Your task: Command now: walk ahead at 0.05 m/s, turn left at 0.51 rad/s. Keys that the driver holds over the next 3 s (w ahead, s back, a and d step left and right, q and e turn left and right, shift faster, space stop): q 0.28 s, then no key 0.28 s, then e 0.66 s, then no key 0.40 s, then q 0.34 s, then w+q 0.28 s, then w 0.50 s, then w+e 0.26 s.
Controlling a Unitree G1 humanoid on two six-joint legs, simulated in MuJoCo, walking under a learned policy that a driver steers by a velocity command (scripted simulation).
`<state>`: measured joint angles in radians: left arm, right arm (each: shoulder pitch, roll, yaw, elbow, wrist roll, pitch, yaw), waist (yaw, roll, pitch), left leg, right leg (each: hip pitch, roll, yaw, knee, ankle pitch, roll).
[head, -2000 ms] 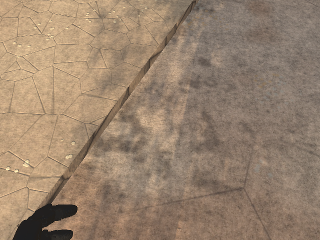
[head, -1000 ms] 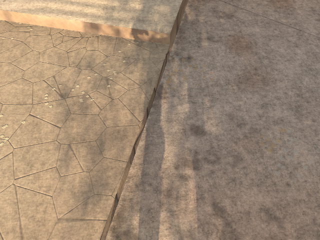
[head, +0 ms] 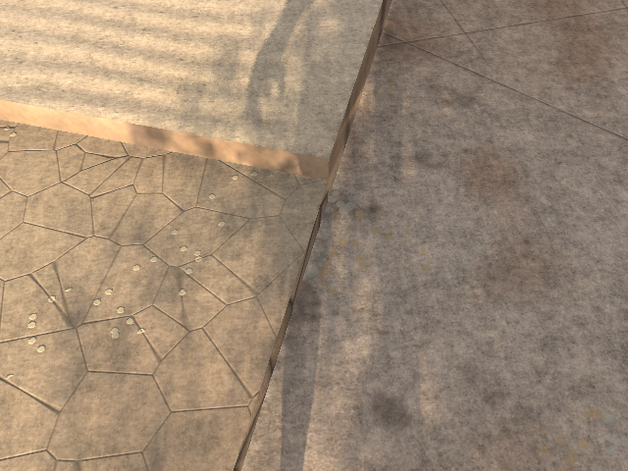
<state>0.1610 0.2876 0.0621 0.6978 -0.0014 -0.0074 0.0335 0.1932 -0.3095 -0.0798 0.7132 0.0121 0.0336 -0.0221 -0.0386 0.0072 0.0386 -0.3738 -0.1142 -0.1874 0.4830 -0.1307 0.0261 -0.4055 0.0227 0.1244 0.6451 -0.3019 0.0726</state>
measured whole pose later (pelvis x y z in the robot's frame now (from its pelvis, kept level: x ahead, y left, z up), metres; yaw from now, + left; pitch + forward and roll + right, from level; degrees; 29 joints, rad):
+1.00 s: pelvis -0.01 -0.01 +0.01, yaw +5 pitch +1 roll +1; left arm 0.23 0.31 0.07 0.76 -0.01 0.00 0.03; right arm 0.08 -0.31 -0.09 0.77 0.00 0.03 -0.04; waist 0.03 0.01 0.06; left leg -0.39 -0.04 -0.02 0.90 -0.50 -0.05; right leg -0.26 0.00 0.09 0.48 -0.24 0.00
